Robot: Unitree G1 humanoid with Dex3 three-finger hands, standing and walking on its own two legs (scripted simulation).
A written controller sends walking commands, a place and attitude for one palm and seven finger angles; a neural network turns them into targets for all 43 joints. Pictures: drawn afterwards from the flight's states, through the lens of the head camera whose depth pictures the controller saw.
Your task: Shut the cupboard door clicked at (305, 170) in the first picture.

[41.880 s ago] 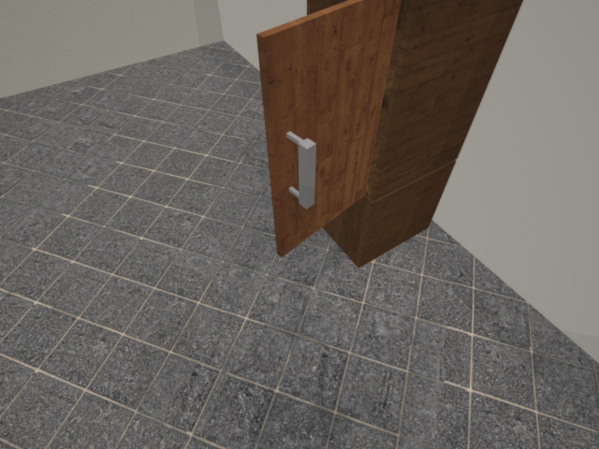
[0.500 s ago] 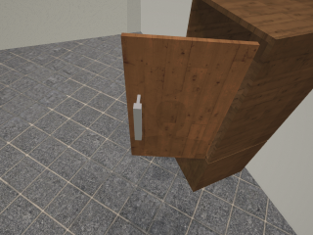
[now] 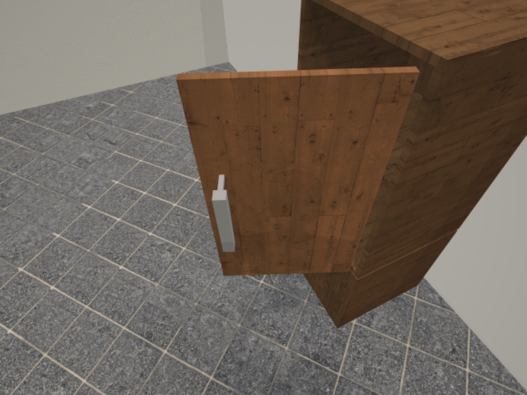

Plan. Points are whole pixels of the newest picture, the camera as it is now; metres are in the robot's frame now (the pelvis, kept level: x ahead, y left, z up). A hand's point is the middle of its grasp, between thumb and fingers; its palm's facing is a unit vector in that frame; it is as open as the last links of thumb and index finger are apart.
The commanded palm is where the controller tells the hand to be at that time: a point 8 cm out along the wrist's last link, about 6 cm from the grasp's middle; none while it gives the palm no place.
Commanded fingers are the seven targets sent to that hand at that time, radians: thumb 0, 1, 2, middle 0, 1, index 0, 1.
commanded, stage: look again from close up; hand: left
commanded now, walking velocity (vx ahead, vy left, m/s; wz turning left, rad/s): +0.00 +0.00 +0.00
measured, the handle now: (225, 214) +0.46 +0.11 -0.03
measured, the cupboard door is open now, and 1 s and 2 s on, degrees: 66 66 66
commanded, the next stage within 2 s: shuffle to correct the standing spot in 0.36 s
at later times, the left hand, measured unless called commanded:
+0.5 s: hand out of the picture +0.05 +0.15 -0.16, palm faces +0.01 -0.97 -0.25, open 7.4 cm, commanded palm none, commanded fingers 0.00 0.90 0.90 -0.20 -0.30 -0.20 -0.30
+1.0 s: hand out of the picture +0.00 +0.10 -0.18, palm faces +0.06 -0.98 -0.19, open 7.4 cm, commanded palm none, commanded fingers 0.00 0.90 0.90 -0.20 -0.30 -0.20 -0.30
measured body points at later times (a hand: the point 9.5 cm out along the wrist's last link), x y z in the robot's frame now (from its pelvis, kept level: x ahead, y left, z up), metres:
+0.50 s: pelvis +0.01 -0.03 +0.00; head +0.04 -0.06 +0.45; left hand +0.05 +0.20 -0.14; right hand +0.02 -0.26 -0.17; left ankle -0.05 +0.11 -0.74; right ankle +0.03 -0.14 -0.74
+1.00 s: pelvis +0.00 -0.07 -0.01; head +0.04 -0.08 +0.44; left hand +0.00 +0.15 -0.16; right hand +0.00 -0.31 -0.17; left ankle -0.05 +0.08 -0.72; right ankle +0.03 -0.14 -0.74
